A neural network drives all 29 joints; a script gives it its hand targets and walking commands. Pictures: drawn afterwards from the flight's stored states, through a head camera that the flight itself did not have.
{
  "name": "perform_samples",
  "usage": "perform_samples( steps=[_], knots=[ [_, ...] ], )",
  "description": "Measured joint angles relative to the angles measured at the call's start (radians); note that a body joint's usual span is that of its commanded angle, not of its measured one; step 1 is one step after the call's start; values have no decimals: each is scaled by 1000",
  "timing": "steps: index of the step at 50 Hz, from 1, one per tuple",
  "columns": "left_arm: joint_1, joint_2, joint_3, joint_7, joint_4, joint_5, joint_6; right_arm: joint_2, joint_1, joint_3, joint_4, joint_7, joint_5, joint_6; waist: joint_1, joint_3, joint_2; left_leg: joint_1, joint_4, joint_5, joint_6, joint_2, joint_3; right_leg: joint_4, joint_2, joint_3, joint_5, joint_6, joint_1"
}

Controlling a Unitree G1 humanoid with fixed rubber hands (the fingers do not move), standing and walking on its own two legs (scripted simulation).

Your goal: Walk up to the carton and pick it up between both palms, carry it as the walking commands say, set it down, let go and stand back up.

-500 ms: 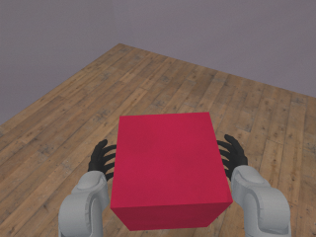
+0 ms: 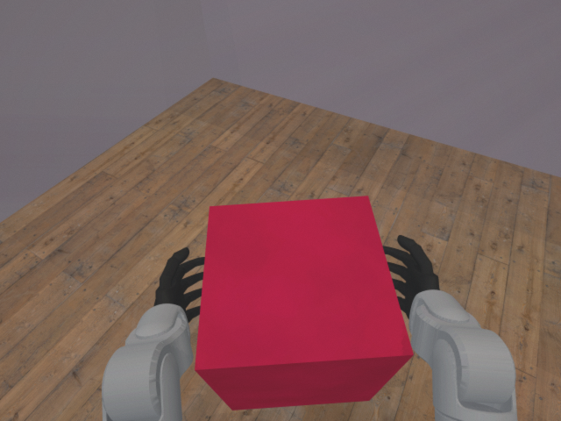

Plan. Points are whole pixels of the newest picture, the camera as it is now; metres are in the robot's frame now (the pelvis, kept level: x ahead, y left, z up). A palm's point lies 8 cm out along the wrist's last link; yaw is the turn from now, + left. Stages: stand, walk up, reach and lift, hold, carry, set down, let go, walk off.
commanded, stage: carry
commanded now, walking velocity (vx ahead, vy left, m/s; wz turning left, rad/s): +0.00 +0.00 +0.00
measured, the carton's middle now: (295, 310) +0.27 +0.00 +0.02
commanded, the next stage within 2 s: hold in 1.50 s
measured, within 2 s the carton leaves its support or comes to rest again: neither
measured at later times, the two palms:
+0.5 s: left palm (158, 335) +0.22 +0.17 +0.07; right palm (408, 318) +0.23 -0.13 +0.08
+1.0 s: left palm (153, 352) +0.20 +0.17 +0.07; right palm (409, 336) +0.21 -0.13 +0.07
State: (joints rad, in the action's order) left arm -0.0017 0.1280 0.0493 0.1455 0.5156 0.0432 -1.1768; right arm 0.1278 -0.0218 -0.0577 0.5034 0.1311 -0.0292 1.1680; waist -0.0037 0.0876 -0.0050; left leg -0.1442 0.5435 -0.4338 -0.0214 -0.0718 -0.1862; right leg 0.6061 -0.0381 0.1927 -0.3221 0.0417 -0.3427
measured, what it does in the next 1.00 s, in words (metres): shifts its weight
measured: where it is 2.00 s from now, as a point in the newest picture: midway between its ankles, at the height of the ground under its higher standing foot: outside the picture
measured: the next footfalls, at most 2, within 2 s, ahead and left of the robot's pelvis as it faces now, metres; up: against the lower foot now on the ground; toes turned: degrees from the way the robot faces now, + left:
none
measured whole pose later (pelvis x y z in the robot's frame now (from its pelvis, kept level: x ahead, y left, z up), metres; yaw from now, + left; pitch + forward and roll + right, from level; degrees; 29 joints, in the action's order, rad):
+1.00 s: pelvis -0.06 +0.02 +0.00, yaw +1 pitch +2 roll +0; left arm -0.07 0.13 0.09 0.12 0.21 0.07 -0.99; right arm 0.13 -0.08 -0.09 0.21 0.10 -0.08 0.99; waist 0.00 0.10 0.01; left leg -0.18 0.51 -0.37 0.03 -0.03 -0.18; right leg 0.53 -0.08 0.20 -0.22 0.03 -0.35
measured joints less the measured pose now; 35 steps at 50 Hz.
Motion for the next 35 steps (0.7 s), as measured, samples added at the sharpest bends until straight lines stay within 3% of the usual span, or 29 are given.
perform_samples(
  steps=[8,14,20,27,35],
  knots=[
    [-12,0,2,2,-10,-6,-14,0,11,1,1,-2,-8,2,5,15,6,2,4,-2,7,8,0,-13,-7,-2,4,-5,9],
    [-59,-1,25,-12,-193,26,44,0,-48,-28,-189,-21,-37,-52,-7,29,1,5,-25,7,22,20,2,-21,-16,0,25,-10,5],
    [-71,-1,36,-21,-258,30,121,0,-59,-32,-252,-29,-48,-128,-1,15,7,-5,-32,29,30,26,5,-46,-20,3,56,-12,5],
    [-75,-1,43,-17,-276,21,170,0,-71,-39,-275,-28,-40,-172,2,14,7,-20,-36,44,38,34,8,-60,-27,6,78,-13,-3],
    [-35,-1,27,-14,-214,3,157,-1,-21,-15,-199,-17,-32,-157,3,6,8,-24,-26,45,43,38,8,-55,-33,5,82,-17,-4]
  ],
)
